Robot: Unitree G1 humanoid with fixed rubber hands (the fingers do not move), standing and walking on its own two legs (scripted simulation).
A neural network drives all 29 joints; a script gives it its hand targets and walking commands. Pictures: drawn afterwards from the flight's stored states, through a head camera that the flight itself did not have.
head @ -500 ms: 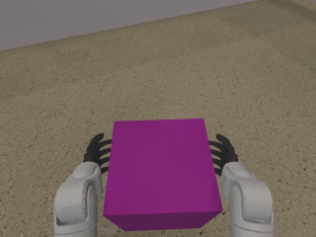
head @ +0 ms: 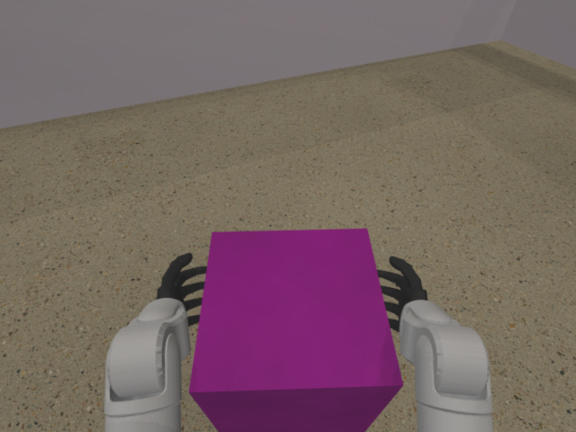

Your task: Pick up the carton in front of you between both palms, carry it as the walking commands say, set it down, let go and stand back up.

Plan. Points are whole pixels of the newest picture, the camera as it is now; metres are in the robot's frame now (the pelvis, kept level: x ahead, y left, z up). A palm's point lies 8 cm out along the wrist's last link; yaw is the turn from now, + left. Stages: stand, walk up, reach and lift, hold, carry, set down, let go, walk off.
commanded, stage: carry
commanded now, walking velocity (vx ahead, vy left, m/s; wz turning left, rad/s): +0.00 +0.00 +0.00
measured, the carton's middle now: (292, 339) +0.28 +0.00 +0.00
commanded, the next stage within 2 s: none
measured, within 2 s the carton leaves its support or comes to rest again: neither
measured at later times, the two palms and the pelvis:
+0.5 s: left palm (196, 311) +0.29 +0.12 +0.07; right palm (421, 311) +0.29 -0.17 +0.07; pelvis +0.02 -0.02 +0.00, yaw +0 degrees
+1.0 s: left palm (200, 333) +0.28 +0.13 +0.02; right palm (413, 335) +0.28 -0.17 +0.02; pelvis -0.02 -0.02 -0.01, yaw +0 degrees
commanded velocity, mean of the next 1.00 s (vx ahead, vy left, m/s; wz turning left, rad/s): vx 0.00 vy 0.00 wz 0.00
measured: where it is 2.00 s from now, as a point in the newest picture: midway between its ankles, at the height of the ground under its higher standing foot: outside the picture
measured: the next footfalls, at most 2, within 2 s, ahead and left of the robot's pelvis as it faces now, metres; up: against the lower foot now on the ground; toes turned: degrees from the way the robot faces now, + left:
none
